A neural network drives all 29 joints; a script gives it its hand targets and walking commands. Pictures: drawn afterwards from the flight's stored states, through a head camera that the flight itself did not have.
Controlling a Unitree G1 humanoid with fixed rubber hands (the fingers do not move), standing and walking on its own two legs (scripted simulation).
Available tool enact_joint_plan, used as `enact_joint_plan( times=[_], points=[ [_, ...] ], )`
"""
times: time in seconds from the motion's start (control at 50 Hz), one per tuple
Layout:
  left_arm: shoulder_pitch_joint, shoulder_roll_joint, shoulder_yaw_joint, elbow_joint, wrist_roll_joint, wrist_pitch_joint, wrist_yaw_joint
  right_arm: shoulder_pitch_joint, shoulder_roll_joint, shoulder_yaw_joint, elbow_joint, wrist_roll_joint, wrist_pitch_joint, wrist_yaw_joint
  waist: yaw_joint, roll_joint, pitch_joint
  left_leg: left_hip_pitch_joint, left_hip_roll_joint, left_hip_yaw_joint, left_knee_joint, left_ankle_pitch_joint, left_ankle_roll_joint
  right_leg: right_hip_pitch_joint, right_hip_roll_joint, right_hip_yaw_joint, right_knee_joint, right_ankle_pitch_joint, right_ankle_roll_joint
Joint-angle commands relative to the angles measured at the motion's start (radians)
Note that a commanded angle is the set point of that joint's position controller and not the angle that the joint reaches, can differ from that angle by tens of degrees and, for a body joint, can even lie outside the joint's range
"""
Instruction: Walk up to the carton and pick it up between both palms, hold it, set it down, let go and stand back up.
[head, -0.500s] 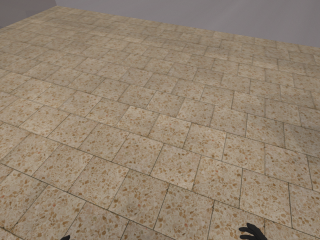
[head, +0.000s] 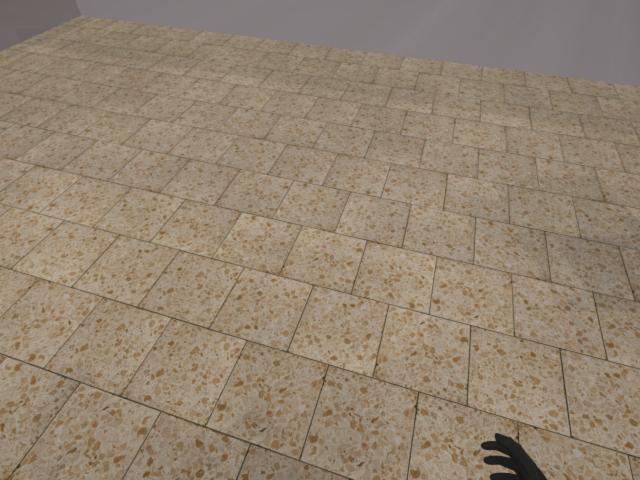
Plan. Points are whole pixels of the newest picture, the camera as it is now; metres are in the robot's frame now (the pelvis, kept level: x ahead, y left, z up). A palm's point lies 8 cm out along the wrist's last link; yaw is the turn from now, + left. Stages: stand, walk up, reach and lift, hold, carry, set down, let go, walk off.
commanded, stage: walk up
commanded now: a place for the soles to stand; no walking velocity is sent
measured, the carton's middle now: out of the picture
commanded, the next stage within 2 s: none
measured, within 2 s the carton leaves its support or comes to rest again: neither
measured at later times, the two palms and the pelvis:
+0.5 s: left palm (205, 438) +0.21 +0.17 -0.09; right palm out of the picture +0.18 -0.41 -0.10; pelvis +0.10 -0.11 -0.01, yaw -19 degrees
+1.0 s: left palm (394, 234) +0.58 -0.13 -0.08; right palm out of the picture +0.09 -0.41 -0.11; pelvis +0.29 -0.21 +0.00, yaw -45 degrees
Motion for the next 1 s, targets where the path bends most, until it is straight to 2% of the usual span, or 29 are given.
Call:
enact_joint_plan(
  times=[0.0,0.04,0.08,0.12,0.14,0.16,0.18,0.2,0.22,0.24,0.26,0.28,0.3,0.34,0.4,0.48,0.52,0.54,0.56,0.58,0.6,0.62,0.64,0.68,0.72,0.74,0.82,0.88,0.98],
  points=[
    [-0.075,0.162,0.07,-0.112,0.027,0.003,-0.055,0.023,-0.216,-0.091,0.004,-0.011,-0.057,-0.039,-0.087,0.097,0.059,0.131,0.465,-0.376,-0.364,-0.239,0.281,-0.367,-0.172,0.143,0.274,0.003,0.031],
    [-0.014,0.126,0.064,-0.089,0.003,0.002,-0.069,-0.06,-0.223,-0.092,0.001,-0.011,-0.063,-0.034,-0.054,0.198,0.031,0.147,0.418,-0.216,-0.359,-0.191,0.248,-0.311,-0.185,0.117,0.196,0.023,0.03],
    [-0.023,0.122,0.066,-0.083,-0.008,-0.003,-0.075,-0.1,-0.235,-0.093,0.005,-0.005,-0.063,-0.022,-0.046,0.239,0.034,0.083,0.377,-0.086,-0.348,-0.19,0.23,-0.198,-0.186,0.061,0.08,0.042,0.025],
    [0.032,0.122,0.078,-0.055,-0.024,-0.019,-0.078,-0.154,-0.249,-0.1,-0.006,-0.01,-0.057,-0.011,-0.009,0.261,0.037,-0.082,0.324,0.041,-0.283,-0.265,0.202,0.032,-0.159,-0.021,-0.027,0.064,-0.002],
    [0.108,0.139,0.096,-0.022,-0.032,-0.03,-0.074,-0.191,-0.25,-0.097,-0.011,-0.013,-0.051,-0.008,0.035,0.231,0.028,-0.177,0.297,0.082,-0.217,-0.36,0.19,0.169,-0.13,-0.071,-0.064,0.113,-0.017],
    [0.223,0.172,0.124,0.033,-0.033,-0.042,-0.062,-0.212,-0.226,-0.08,-0.016,-0.01,-0.042,-0.005,0.098,0.112,0.005,-0.305,0.254,0.135,-0.081,-0.483,0.173,0.353,-0.094,-0.117,-0.111,0.162,-0.03],
    [0.333,0.228,0.153,0.098,-0.031,-0.052,-0.04,-0.189,-0.139,-0.055,-0.019,-0.007,-0.031,0.003,0.15,-0.122,-0.007,-0.388,0.158,0.195,0.177,-0.507,0.136,0.454,-0.017,-0.119,-0.139,0.097,-0.052],
    [0.355,0.29,0.157,0.097,-0.018,-0.057,-0.018,-0.155,-0.072,-0.042,-0.048,0.002,-0.018,0.021,0.168,-0.382,0.056,-0.501,0.038,0.228,0.516,-0.517,0.079,0.402,-0.071,0.152,-0.326,-0.131,-0.121],
    [0.25,0.306,0.121,0.047,-0.007,-0.054,-0.003,-0.141,-0.081,-0.051,-0.089,0.025,-0.014,0.037,0.114,-0.44,0.134,-0.6,0.007,0.1,0.649,-0.427,0.038,0.264,-0.228,0.611,-0.606,-0.472,-0.208],
    [0.109,0.339,0.115,0.008,-0.025,-0.047,0.006,-0.116,-0.138,-0.063,-0.118,0.051,-0.013,0.042,0.056,-0.366,0.155,-0.591,0.035,-0.025,0.678,-0.39,0.039,0.185,-0.319,0.83,-0.761,-0.67,-0.306],
    [0.058,0.356,0.115,-0.009,-0.035,-0.046,0.017,-0.128,-0.168,-0.061,-0.125,0.056,-0.018,0.044,0.041,-0.338,0.161,-0.604,0.065,-0.063,0.688,-0.358,0.039,0.178,-0.346,0.863,-0.8,-0.686,-0.343],
    [0.049,0.348,0.101,0.001,-0.038,-0.046,0.032,-0.141,-0.189,-0.056,-0.111,0.051,-0.026,0.041,0.035,-0.267,0.146,-0.601,0.079,-0.078,0.703,-0.298,0.022,0.162,-0.323,0.747,-0.721,-0.587,-0.318],
    [0.022,0.324,0.092,-0.001,-0.017,-0.043,0.043,-0.117,-0.2,-0.065,-0.092,0.055,-0.034,0.043,0.014,-0.249,0.114,-0.534,0.088,-0.076,0.637,-0.274,0.021,0.118,-0.285,0.636,-0.663,-0.495,-0.291],
    [-0.033,0.29,0.07,-0.007,-0.008,-0.041,0.044,-0.059,-0.21,-0.08,-0.067,0.047,-0.036,0.048,-0.023,-0.191,0.077,-0.357,0.082,-0.071,0.517,-0.236,0.012,-0.031,-0.239,0.523,-0.607,-0.372,-0.247],
    [-0.035,0.266,0.063,-0.005,-0.008,-0.045,0.041,-0.021,-0.166,-0.073,-0.072,0.043,-0.027,0.051,-0.03,-0.187,0.075,-0.274,0.058,-0.068,0.398,-0.108,0.01,-0.081,-0.206,0.457,-0.587,-0.273,-0.241],
    [-0.018,0.248,0.069,0.007,-0.014,-0.048,0.031,-0.04,-0.122,-0.07,-0.108,0.034,-0.029,0.047,-0.027,-0.099,0.051,-0.165,0.028,-0.071,0.224,0.016,0.018,-0.103,-0.171,0.428,-0.524,-0.237,-0.223],
    [-0.069,0.234,0.067,-0.003,-0.013,-0.044,0.022,0.054,-0.113,-0.081,-0.098,0.03,-0.038,0.04,-0.094,-0.042,0.02,0.085,0.003,-0.052,0.097,0.081,0.028,-0.24,-0.126,0.376,-0.421,-0.229,-0.173],
    [-0.1,0.214,0.059,-0.013,-0.011,-0.04,0.017,0.168,-0.125,-0.09,-0.074,0.028,-0.043,0.031,-0.156,0.015,-0.016,0.281,-0.017,-0.029,0.045,0.121,0.033,-0.343,-0.077,0.327,-0.308,-0.255,-0.128],
    [-0.076,0.161,0.039,-0.019,-0.014,-0.04,0.013,0.268,-0.169,-0.103,-0.056,0.019,-0.048,0.017,-0.2,0.143,-0.07,0.435,0.011,-0.074,-0.009,0.04,0.032,-0.417,0.009,0.245,-0.092,-0.26,-0.081],
    [-0.017,0.068,0.011,-0.046,-0.012,-0.047,0.01,0.34,-0.245,-0.112,-0.054,-0.014,-0.052,-0.005,-0.215,0.349,-0.13,0.493,0.258,-0.446,-0.19,-0.326,0.062,-0.488,0.123,0.125,0.274,-0.202,-0.022],
    [0.05,0.112,0.022,-0.064,0.002,-0.037,0.019,0.239,-0.278,-0.102,-0.097,-0.032,-0.048,-0.027,-0.126,0.295,-0.056,0.324,0.49,-0.889,-0.423,-0.657,0.121,-0.518,0.103,0.106,0.467,-0.154,0.023],
    [0.073,0.178,0.037,-0.051,0.025,-0.017,0.025,0.141,-0.277,-0.102,-0.09,-0.022,-0.042,-0.041,-0.08,0.199,0.022,0.206,0.535,-0.967,-0.495,-0.783,0.182,-0.504,0.027,0.107,0.529,-0.08,0.031],
    [0.044,0.2,0.041,-0.053,0.036,-0.009,0.02,0.097,-0.251,-0.093,-0.099,-0.007,-0.048,-0.041,-0.074,0.197,0.104,0.154,0.51,-0.905,-0.489,-0.734,0.199,-0.519,-0.021,0.096,0.557,-0.018,0.031],
    [-0.027,0.219,0.057,-0.045,0.037,-0.011,0.007,0.079,-0.188,-0.068,-0.084,0.009,-0.071,-0.021,-0.09,0.15,0.206,0.076,0.411,-0.571,-0.431,-0.423,0.179,-0.498,-0.093,0.13,0.486,0.117,0.039],
    [0.017,0.176,0.051,-0.03,0.012,-0.011,-0.013,0.067,-0.152,-0.054,-0.066,0.007,-0.08,-0.008,-0.059,0.13,0.184,0.043,0.315,-0.282,-0.397,-0.175,0.141,-0.382,-0.104,0.154,0.396,0.191,0.038],
    [0.014,0.147,0.044,-0.035,0.002,-0.01,-0.02,0.063,-0.156,-0.056,-0.059,0.006,-0.084,-0.003,-0.053,0.154,0.169,0.026,0.296,-0.205,-0.397,-0.129,0.147,-0.347,-0.099,0.137,0.378,0.212,0.037],
    [-0.112,0.096,0.026,-0.075,-0.016,-0.017,-0.034,0.116,-0.178,-0.062,-0.039,-0.003,-0.089,0.003,-0.089,0.177,0.155,0.107,0.307,-0.038,-0.399,0.002,0.198,-0.358,-0.122,0.069,0.183,0.255,0.028],
    [-0.194,0.081,0.023,-0.093,-0.014,-0.033,-0.037,0.168,-0.202,-0.068,-0.031,0.002,-0.082,0.005,-0.116,0.152,0.119,0.194,0.313,0.073,-0.364,0.158,0.196,-0.307,-0.116,0.008,-0.005,0.3,0.007],
    [-0.187,0.085,0.042,-0.074,0.001,-0.052,-0.021,0.189,-0.244,-0.077,-0.029,0.009,-0.049,-0.003,-0.1,0.094,0.06,0.209,0.329,0.19,-0.214,0.264,0.191,-0.068,-0.037,-0.095,-0.157,0.241,-0.042]
  ],
)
